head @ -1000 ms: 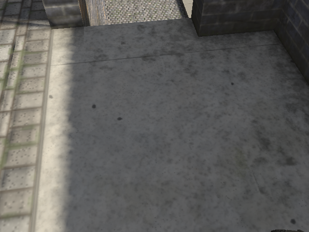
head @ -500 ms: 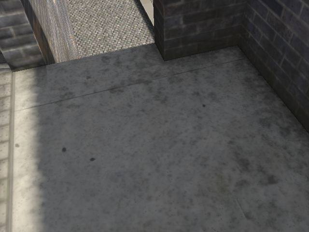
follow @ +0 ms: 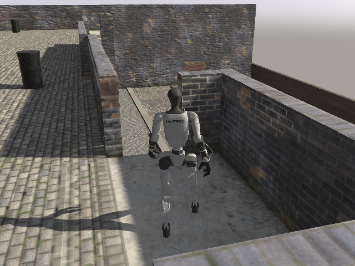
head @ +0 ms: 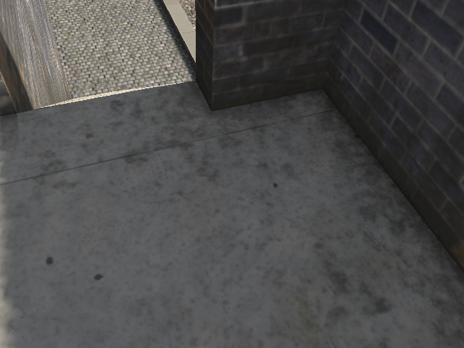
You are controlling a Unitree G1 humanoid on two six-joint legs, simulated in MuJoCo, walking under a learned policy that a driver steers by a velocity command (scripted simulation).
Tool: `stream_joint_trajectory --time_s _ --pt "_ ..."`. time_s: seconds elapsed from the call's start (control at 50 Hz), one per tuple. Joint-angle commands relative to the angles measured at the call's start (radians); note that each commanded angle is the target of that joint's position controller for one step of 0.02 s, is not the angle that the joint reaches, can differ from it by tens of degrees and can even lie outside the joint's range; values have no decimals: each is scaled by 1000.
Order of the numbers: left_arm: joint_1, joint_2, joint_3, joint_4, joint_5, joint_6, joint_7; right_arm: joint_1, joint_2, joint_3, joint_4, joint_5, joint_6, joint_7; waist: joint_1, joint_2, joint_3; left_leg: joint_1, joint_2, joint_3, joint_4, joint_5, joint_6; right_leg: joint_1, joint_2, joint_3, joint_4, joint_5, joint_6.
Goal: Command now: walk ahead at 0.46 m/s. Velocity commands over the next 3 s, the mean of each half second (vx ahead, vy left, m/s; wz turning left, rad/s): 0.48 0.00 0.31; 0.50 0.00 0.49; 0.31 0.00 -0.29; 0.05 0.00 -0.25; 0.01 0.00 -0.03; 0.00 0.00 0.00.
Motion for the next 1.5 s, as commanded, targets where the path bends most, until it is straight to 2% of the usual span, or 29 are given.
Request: stream_joint_trajectory --time_s 0.02,0.1,0.14,0.16,0.18,0.2,0.22,0.24,0.3,0.4,0.6,0.64,0.68,0.7,0.72,0.74,0.76,0.78,0.84,0.96,1.14,1.22,1.24,1.26,1.28,1.3,1.34,1.42,1.5 --pt "-206 22 -10 -124 -9 -25 -20 41 -188 -39 -29 9 -3 -6 -24 147 123 -39 231 -117 -67 269 146 -18 33 -44 -100 17 -6" --pt "-175 72 4 -135 -7 -39 -31 31 -214 -53 -22 20 10 -11 44 167 103 28 277 -151 45 526 129 115 68 -34 -180 -104 -60" --pt "99 153 45 -60 -5 -39 -13 -10 -215 -53 -37 14 15 -12 194 161 -80 -70 208 -99 343 776 87 525 97 -52 -200 -83 -112" --pt "309 233 68 -20 12 -33 6 -21 -164 -35 -75 -9 10 -10 266 46 -262 -318 142 -69 671 467 50 889 -113 165 -147 -75 -174" --pt "334 280 68 -3 28 -28 -1 130 -13 4 -82 9 -8 -5 178 -253 -445 -645 -28 -95 1001 -275 1 1156 -358 636 -290 -331 -308" --pt "315 175 44 -8 28 -28 1 65 -146 -31 -69 43 -23 -2 215 -168 -378 -723 14 -203 1117 -278 7 1056 -337 677 -378 -427 -275" --pt "239 134 28 -5 18 -30 5 -31 -188 -48 -105 59 -26 -4 197 -132 -201 -783 58 -168 1133 -190 14 913 -305 501 -397 -381 -227" --pt "171 109 19 -3 15 -34 4 -76 -171 -48 -111 48 -24 -11 164 -51 -120 -748 102 -149 1099 -101 14 764 -266 381 -426 -280 -204" --pt "69 56 12 21 29 -54 -3 -43 -105 -55 -104 34 14 -13 79 -65 -32 -614 155 -151 1016 14 11 534 -184 160 -529 -150 -181" --pt "77 90 27 75 33 -67 13 -133 -87 -62 -162 23 48 -12 64 -18 59 -725 160 -170 889 158 -10 495 -180 -15 -589 -31 -191" --pt "191 181 51 134 3 -14 37 -429 -76 -41 -311 19 32 56 160 14 123 -773 115 -8 475 229 36 749 -222 -194 -509 117 -147" --pt "173 209 58 130 -3 0 39 -402 -104 -55 -330 20 37 62 124 -21 74 -671 56 51 458 130 70 782 -223 -225 -397 413 -123" --pt "141 231 61 121 -13 17 43 -208 -169 -94 -297 26 42 57 4 -40 -48 -395 -40 106 417 89 124 746 -190 -261 -104 674 -90" --pt "141 212 51 113 -9 16 46 -33 -241 -133 -251 26 48 40 -79 0 -139 -103 -57 53 365 141 167 580 -149 -271 156 543 -47" --pt "216 75 10 67 37 -1 38 13 -366 -161 -238 29 51 21 -6 264 -209 243 204 -411 333 109 302 149 -10 -249 536 -274 18" --pt "193 70 -7 36 16 -48 25 13 -350 -143 -283 17 30 31 4 248 -390 391 351 -898 130 -68 439 -55 125 16 727 -641 26" --pt "52 152 14 7 -28 -74 15 0 -268 -119 -276 7 16 40 -43 133 -292 343 329 -792 73 -31 364 -157 71 88 742 -555 0" --pt "26 143 10 -6 -31 -86 15 -52 -236 -110 -276 10 7 40 -8 104 -176 207 293 -645 82 50 325 -166 28 79 667 -462 -21" --pt "73 153 25 23 15 -60 26 -203 -158 -83 -323 0 5 29 103 69 -68 -129 187 -413 48 282 264 34 -52 83 478 -327 -4" --pt "-10 84 2 7 24 -25 22 -134 -174 -81 -287 3 -5 -3 75 101 -15 -201 133 -216 -5 436 226 23 -41 30 157 -51 58" --pt "-178 88 -13 -46 0 -42 -30 -72 -195 -80 -207 -5 -1 -6 2 98 90 18 224 -136 24 414 167 -50 7 8 -147 43 -33" --pt "70 180 30 8 23 -47 -41 -158 -235 -85 -234 -14 26 -36 135 152 -83 28 154 -45 363 972 73 297 140 -79 -192 -14 -87" --pt "177 231 49 22 28 -43 -29 -156 -221 -77 -252 -23 27 -43 182 94 -164 -95 97 -13 595 823 19 511 84 3 -202 205 -124" --pt "230 320 61 8 39 -36 -18 -64 -140 -51 -286 -55 15 -40 129 -162 -285 -425 -41 7 992 137 -60 848 -165 345 -129 605 -265" --pt "233 283 48 -2 40 -29 -18 17 -120 -33 -279 -35 -4 -24 116 -254 -451 -650 -137 -124 1224 -398 -94 1053 -311 689 -229 625 -425" --pt "192 229 42 -27 23 -11 -12 -46 -203 -47 -272 -2 -12 -10 158 -112 -414 -687 -54 -199 1263 -337 -81 982 -253 587 -251 453 -377" --pt "90 177 24 -52 4 15 0 -186 -211 -51 -305 -3 3 -17 130 61 -169 -713 20 -142 1151 -230 -81 672 -168 399 -311 301 -302" --pt "32 201 26 -73 34 42 22 -153 -161 -41 -327 -28 40 -34 51 -13 -95 -544 31 -111 917 -169 -104 360 -85 315 -386 290 -289" --pt "40 230 36 -77 14 67 50 -180 -159 -37 -326 -28 47 -43 61 -33 -169 -522 2 -120 745 -22 -132 385 -49 302 -349 236 -250"
Next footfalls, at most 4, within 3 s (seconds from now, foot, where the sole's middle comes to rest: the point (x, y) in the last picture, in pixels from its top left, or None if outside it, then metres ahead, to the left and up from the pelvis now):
0.14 right None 0.26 -0.15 -0.78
0.70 left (157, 347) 0.51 0.15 -0.78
1.24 right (177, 232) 0.88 0.09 -0.78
1.72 left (110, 239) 0.87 0.31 -0.78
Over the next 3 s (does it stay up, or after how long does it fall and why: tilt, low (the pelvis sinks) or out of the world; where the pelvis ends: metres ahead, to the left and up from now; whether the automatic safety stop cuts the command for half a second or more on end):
stays up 0.84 0.14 -0.01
